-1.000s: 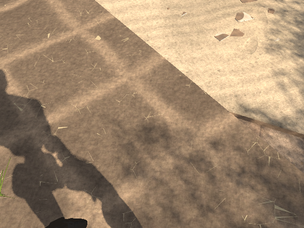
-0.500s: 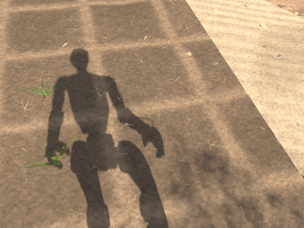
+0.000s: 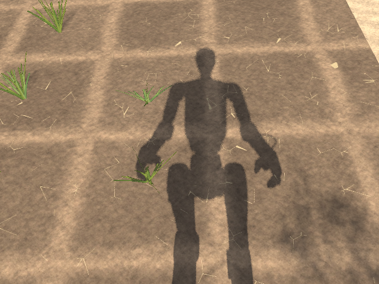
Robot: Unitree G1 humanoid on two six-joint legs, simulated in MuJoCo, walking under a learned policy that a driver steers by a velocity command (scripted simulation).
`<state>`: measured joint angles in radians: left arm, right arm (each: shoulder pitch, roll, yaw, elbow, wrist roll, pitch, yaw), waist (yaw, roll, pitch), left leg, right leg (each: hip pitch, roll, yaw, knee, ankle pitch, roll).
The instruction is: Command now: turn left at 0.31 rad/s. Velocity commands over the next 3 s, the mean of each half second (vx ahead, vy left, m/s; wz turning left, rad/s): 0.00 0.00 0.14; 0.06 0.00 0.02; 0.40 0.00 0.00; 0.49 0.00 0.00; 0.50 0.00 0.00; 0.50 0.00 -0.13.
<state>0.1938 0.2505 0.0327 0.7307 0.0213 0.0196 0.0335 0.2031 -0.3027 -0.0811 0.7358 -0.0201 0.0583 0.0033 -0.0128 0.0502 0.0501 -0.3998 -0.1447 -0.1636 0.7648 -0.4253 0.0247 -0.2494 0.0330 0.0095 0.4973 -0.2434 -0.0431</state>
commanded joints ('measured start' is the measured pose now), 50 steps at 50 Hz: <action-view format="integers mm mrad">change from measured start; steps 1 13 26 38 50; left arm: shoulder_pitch -78 33 40 68 -16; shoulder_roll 124 146 86 67 40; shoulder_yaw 27 32 10 -4 -2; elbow -77 26 187 320 265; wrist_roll -2 -7 -9 -9 14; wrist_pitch -16 -5 -16 -16 -47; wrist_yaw -7 -18 -20 -9 -39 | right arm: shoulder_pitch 66 48 0 32 174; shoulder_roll -109 -38 -51 -30 -79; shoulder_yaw -32 28 56 70 25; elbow -27 45 173 286 338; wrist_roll -1 12 11 13 -7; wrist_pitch -7 -12 -63 -70 -72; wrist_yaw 1 -18 -34 -40 -31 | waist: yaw -45 2 26 27 -22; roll -147 -185 -18 -48 70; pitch -24 -74 0 -3 128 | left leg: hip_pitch -35 319 217 213 258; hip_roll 22 109 229 218 413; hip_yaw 1 125 -21 -5 -286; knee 298 -498 -493 -499 -655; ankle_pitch -31 282 262 276 -258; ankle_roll -21 -19 37 43 235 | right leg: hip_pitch -3 85 124 134 -268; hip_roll -282 -207 -106 -117 -66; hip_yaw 260 158 73 76 -28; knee -239 -83 -173 -173 246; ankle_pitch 249 433 147 150 -215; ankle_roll -161 -86 24 22 -26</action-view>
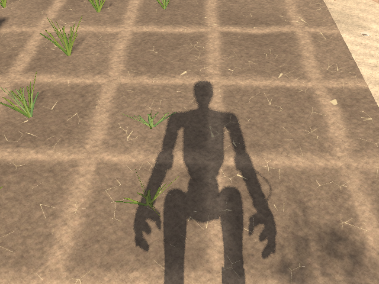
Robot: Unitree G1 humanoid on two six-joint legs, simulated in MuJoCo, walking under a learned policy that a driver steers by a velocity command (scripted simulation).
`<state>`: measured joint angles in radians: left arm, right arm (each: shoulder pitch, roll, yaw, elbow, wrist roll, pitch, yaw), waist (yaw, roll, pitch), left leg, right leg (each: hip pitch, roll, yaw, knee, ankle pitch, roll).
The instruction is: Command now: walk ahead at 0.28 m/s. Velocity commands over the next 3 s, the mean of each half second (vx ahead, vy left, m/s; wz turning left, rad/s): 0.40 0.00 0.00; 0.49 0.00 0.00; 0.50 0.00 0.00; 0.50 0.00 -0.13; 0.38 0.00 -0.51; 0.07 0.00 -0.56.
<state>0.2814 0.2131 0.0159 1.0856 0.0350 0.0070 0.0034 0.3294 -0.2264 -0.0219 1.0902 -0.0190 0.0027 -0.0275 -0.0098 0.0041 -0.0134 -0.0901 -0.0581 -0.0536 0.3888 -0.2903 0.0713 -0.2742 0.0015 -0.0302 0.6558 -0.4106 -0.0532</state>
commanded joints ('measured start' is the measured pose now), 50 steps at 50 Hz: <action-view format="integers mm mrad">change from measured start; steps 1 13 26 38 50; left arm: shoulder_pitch -99 170 240 98 -352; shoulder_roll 77 77 103 14 30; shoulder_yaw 17 26 11 27 14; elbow -99 -26 21 -88 -257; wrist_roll -4 -19 -17 6 -15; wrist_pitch -45 -105 -116 -54 -55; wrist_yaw -14 0 20 -24 -32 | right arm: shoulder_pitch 41 -92 -311 -4 216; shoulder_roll -158 -62 -61 -49 -73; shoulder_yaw -38 -25 -14 -28 -17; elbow -18 -88 -216 -61 -13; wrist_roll -6 -22 1 5 -1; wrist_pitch -24 -62 -53 -116 -106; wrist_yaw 2 65 42 25 13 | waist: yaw -15 11 -16 56 -58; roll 116 -64 -114 20 60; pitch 182 121 92 74 121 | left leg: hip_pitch -45 -594 -327 -118 158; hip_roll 316 128 2 257 239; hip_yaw -361 61 200 -119 10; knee -260 674 200 -252 -226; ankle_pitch -337 82 177 248 577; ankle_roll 181 -2 55 167 119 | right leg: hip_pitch -223 301 354 -228 -367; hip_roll -40 -215 -201 -98 -56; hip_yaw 7 247 42 58 -60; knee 46 -536 -362 490 -29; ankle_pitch -40 266 1158 149 396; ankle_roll -21 -105 -89 -13 6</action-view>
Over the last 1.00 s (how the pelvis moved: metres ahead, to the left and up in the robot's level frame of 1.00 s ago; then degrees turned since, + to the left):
0.01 0.01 0.00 2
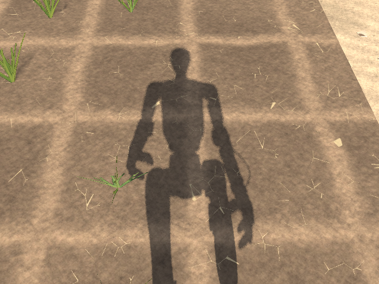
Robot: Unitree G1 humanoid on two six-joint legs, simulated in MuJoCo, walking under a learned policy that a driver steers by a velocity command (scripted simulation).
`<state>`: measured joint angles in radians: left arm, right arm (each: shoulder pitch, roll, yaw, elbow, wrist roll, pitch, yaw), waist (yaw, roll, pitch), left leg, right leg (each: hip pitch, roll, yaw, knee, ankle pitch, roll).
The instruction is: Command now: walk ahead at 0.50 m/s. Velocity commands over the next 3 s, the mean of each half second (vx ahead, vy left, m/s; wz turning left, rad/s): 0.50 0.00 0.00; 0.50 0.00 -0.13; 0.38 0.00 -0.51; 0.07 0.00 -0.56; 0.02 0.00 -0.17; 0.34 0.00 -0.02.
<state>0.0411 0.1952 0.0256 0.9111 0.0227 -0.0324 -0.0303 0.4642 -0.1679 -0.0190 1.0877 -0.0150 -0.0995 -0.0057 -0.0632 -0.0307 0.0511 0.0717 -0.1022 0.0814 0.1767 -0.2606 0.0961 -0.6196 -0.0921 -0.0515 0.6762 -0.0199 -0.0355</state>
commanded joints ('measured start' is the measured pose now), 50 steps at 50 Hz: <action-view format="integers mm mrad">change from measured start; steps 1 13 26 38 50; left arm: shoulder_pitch -121 221 475 340 86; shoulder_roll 53 50 106 94 34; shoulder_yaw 6 32 27 38 29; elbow -91 58 138 68 -27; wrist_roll -2 -8 -8 -16 0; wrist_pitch -19 -59 -75 -62 4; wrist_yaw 3 25 37 31 -8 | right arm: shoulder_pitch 84 -66 -490 -203 -57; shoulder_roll -136 -82 -69 -146 -116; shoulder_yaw -21 -36 -18 -64 -39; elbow -7 -90 -247 -159 -94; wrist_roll -9 -21 -7 -4 -1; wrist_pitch -2 27 53 21 -25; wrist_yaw -12 14 33 14 -9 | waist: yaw -2 38 115 24 57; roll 96 -10 -37 51 83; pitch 58 -19 52 -76 51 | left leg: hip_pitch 32 -588 -692 -64 -165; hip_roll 298 183 169 428 298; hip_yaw -126 -126 -1 -452 9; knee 6 994 478 39 -65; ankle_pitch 588 -16 260 30 387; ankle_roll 98 -14 -61 176 28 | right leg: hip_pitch -21 481 618 -5 -48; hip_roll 44 -138 -89 44 6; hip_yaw -38 267 89 105 36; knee -70 -499 -542 592 186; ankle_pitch -21 -43 229 -313 17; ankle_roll -24 -176 -156 -63 -14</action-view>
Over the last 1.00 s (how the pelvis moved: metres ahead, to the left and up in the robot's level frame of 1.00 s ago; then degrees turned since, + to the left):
0.49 -0.03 0.00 0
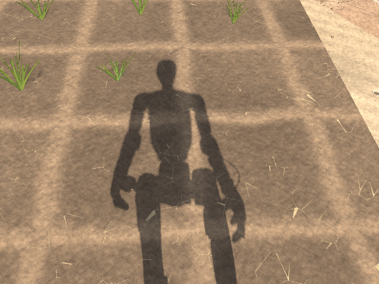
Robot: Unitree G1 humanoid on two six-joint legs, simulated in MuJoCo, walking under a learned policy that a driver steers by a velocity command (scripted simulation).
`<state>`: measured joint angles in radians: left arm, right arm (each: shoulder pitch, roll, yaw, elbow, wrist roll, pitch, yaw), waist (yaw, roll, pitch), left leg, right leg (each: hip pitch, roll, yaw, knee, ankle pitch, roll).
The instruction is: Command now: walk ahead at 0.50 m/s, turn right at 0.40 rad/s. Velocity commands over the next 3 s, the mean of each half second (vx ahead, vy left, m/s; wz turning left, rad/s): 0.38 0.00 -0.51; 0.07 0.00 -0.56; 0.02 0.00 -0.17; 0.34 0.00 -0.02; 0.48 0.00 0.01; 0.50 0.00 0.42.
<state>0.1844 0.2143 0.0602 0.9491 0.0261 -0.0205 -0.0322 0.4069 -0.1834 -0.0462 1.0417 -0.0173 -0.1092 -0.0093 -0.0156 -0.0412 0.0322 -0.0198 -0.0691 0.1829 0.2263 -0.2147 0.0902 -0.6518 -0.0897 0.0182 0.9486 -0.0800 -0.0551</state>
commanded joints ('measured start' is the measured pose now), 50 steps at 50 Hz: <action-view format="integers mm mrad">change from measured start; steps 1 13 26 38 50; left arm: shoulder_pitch -91 204 130 141 100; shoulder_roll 8 258 191 236 185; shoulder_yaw -10 78 45 62 42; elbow -78 -52 -104 -172 -210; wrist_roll -3 33 -23 -4 -22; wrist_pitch -9 -25 -10 40 89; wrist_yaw -8 22 44 55 13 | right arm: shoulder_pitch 15 48 -202 -310 -221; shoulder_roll -103 -77 -130 -188 -220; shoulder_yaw -11 -15 -19 -5 -5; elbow -45 -132 -280 -366 -376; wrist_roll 3 20 -14 17 -7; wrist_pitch -15 25 107 98 106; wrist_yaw -9 -11 -11 -29 -30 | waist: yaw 0 112 18 50 37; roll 96 -147 -13 -59 192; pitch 72 -244 -109 -55 -88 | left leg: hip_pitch -57 -500 -571 -467 -117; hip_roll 266 117 129 54 290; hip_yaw -71 62 -189 -259 -323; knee -109 1163 786 455 107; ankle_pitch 380 -184 -15 -118 541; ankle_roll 29 -77 -153 -99 117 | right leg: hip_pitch -5 919 538 626 205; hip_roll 9 -219 -13 -41 206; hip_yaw -58 419 181 435 77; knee -139 -486 -576 -458 227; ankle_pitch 96 147 768 608 -369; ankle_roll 4 -367 -166 -151 106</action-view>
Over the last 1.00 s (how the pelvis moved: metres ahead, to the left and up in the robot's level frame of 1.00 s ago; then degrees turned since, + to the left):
0.56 0.02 0.00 -5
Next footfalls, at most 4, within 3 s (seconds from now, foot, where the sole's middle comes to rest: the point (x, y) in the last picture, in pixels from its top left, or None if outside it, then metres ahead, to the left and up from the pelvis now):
0.24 right None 0.27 -0.10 -0.78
0.82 left None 0.46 0.01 -0.78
1.24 right None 0.31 -0.15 -0.78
1.50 left None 0.40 0.06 -0.78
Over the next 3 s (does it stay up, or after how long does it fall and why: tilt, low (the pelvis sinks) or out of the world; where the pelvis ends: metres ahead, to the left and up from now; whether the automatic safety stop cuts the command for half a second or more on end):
stays up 0.83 -0.40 0.00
